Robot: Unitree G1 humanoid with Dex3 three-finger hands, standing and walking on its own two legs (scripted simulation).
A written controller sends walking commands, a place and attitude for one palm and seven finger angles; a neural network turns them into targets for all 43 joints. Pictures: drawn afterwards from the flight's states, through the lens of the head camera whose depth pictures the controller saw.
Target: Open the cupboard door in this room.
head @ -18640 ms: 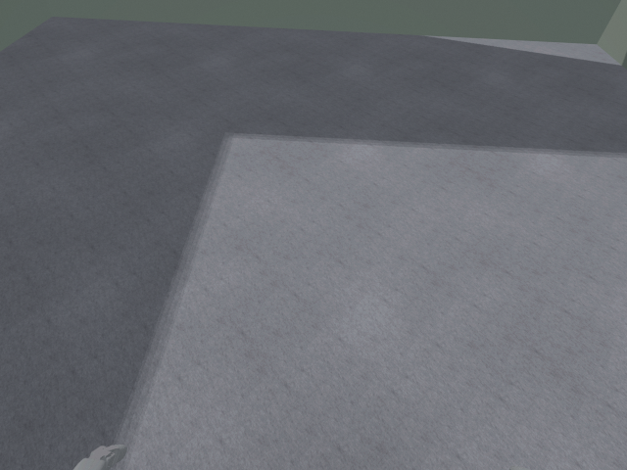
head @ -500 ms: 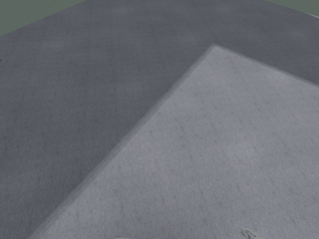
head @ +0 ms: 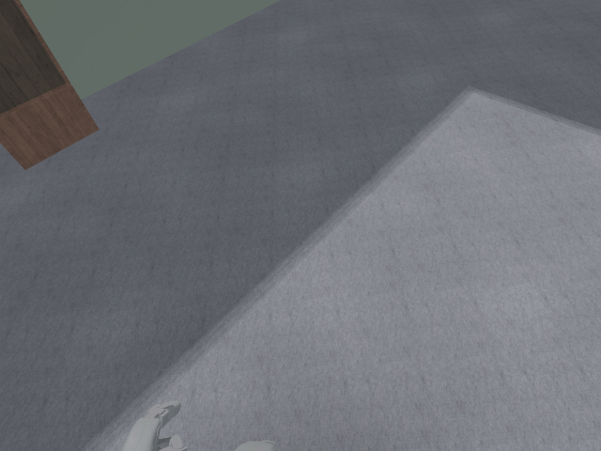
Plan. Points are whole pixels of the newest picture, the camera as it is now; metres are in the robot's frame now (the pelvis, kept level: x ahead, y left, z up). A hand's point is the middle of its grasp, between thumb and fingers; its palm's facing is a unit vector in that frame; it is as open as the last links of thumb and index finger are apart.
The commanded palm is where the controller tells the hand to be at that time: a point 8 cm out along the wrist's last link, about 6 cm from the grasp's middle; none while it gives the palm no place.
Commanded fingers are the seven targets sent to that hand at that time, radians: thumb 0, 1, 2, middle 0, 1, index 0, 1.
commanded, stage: turn or walk to find it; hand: left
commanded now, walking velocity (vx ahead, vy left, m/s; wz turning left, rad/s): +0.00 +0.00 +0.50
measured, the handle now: out of the picture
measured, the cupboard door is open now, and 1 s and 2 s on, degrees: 0 0 0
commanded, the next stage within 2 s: none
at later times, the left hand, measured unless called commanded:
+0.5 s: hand out of the picture -0.07 +0.25 -0.18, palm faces +0.33 -0.91 -0.24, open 7.4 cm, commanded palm none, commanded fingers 0.00 0.90 0.90 -0.20 -0.30 -0.20 -0.30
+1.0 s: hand (144, 407) +0.21 +0.28 -0.15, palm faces +0.40 -0.89 -0.23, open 7.4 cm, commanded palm none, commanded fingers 0.00 0.90 0.90 -0.20 -0.30 -0.20 -0.30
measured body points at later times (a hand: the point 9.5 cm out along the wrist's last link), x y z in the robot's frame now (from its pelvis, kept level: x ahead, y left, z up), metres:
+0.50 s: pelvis -0.01 +0.04 +0.00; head -0.01 +0.06 +0.44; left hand -0.09 +0.29 -0.16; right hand +0.16 -0.19 -0.13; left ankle -0.06 +0.13 -0.73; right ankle +0.01 -0.09 -0.71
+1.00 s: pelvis +0.17 +0.05 -0.01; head +0.22 +0.04 +0.43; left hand +0.19 +0.32 -0.13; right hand +0.21 -0.19 -0.18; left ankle -0.03 +0.13 -0.68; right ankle +0.28 -0.01 -0.73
